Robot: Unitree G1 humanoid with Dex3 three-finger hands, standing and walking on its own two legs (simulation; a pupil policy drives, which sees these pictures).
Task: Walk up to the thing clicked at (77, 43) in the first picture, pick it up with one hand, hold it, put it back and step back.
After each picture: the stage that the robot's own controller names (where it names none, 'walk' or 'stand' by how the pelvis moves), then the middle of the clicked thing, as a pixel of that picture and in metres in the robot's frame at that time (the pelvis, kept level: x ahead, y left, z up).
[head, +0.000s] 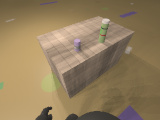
stand; (77, 45) +0.70 +0.19 -0.02
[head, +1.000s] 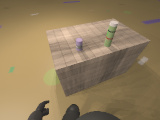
rise first; (79, 44) +0.69 +0.18 +0.00
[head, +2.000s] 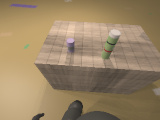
rise first; (70, 45) +0.57 +0.29 +0.00
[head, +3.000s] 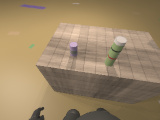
stand; (73, 49) +0.57 +0.18 +0.00
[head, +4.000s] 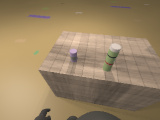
stand; (73, 55) +0.56 +0.20 -0.03
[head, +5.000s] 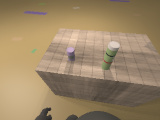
stand; (71, 54) +0.55 +0.22 -0.03
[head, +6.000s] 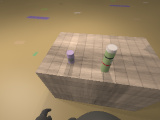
stand; (70, 57) +0.54 +0.23 -0.03
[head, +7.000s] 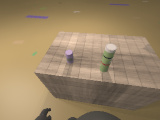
stand; (69, 56) +0.54 +0.23 -0.03
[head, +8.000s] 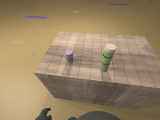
rise first; (69, 56) +0.54 +0.24 -0.03
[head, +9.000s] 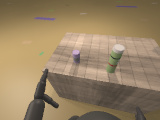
rise first; (76, 56) +0.55 +0.21 -0.02
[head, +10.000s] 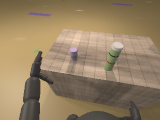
go down; (73, 54) +0.56 +0.20 -0.01
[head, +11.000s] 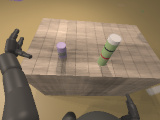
go down; (62, 50) +0.52 +0.20 +0.02
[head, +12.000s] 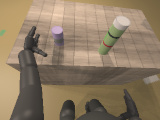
close in; (58, 36) +0.55 +0.20 +0.05
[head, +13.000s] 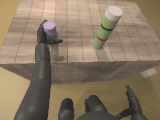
close; (51, 32) +0.57 +0.20 +0.07
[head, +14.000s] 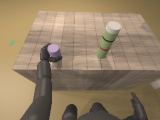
lift; (55, 53) +0.45 +0.22 +0.06
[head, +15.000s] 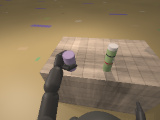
lift; (70, 61) +0.33 +0.15 +0.18
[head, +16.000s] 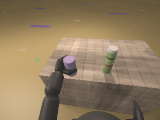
hold; (70, 66) +0.32 +0.15 +0.15
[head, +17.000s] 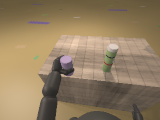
hold; (67, 66) +0.32 +0.17 +0.14
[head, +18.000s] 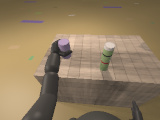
crouch; (65, 49) +0.43 +0.18 +0.18
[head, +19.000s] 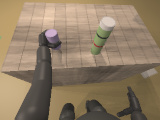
lower; (54, 40) +0.53 +0.19 +0.06
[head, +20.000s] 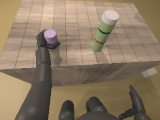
lower; (52, 40) +0.53 +0.19 +0.06
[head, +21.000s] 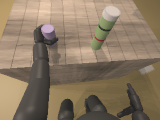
lower; (50, 36) +0.55 +0.19 +0.07
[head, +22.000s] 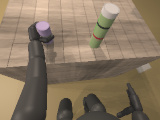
lower; (45, 33) +0.56 +0.21 +0.07
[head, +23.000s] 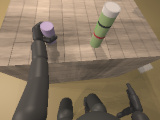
loosen; (49, 33) +0.56 +0.19 +0.07
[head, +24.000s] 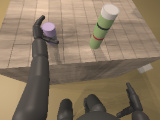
withdraw; (50, 34) +0.56 +0.18 +0.07
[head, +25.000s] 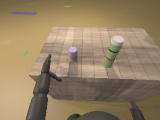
sink last; (73, 54) +0.51 +0.16 +0.03
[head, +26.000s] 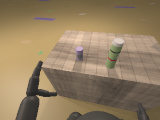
stand; (79, 53) +0.57 +0.18 +0.01
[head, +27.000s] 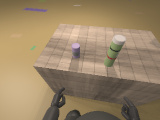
stand; (75, 50) +0.55 +0.17 +0.02
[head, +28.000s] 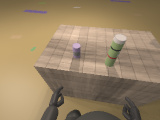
stand; (76, 50) +0.55 +0.17 +0.03
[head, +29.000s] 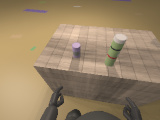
stand; (76, 50) +0.55 +0.17 +0.04
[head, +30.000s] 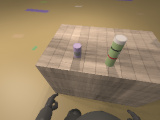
stand; (77, 50) +0.55 +0.17 +0.02
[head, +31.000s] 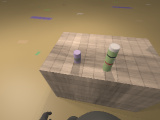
walk; (77, 56) +0.55 +0.17 -0.03
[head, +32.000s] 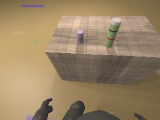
walk; (80, 36) +0.72 +0.18 -0.01
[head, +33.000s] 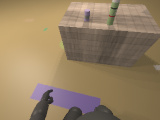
walk; (87, 15) +1.09 +0.13 +0.01
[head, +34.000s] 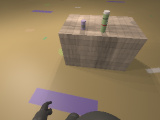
stand; (83, 24) +1.15 +0.19 -0.01
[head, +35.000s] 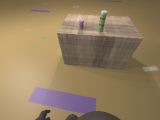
stand; (81, 24) +1.18 +0.22 -0.03
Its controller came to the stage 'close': yes
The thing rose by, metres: 0.22
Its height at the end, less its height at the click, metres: +0.00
